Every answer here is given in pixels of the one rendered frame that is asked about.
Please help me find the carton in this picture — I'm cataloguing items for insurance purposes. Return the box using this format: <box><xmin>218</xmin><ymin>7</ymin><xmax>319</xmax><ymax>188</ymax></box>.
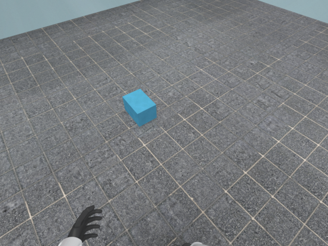
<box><xmin>122</xmin><ymin>89</ymin><xmax>157</xmax><ymax>127</ymax></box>

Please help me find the robot left hand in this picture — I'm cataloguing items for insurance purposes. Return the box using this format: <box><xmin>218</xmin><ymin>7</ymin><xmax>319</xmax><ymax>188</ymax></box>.
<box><xmin>67</xmin><ymin>205</ymin><xmax>102</xmax><ymax>243</ymax></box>

